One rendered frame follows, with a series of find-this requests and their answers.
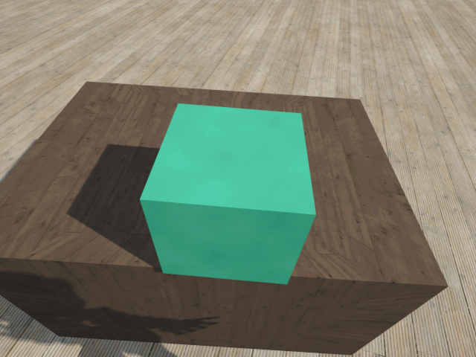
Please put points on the carton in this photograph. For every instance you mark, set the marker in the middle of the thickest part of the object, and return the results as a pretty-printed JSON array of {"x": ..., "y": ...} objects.
[{"x": 230, "y": 194}]

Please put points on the pedestal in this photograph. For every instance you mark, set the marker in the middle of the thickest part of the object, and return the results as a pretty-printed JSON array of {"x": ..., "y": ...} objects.
[{"x": 77, "y": 256}]

